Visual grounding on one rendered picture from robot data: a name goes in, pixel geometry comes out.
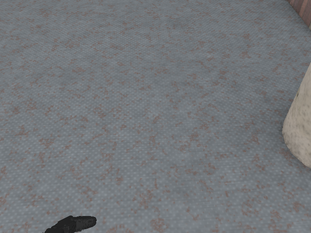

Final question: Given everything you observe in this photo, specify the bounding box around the robot left hand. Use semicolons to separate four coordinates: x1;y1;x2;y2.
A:
44;216;97;233

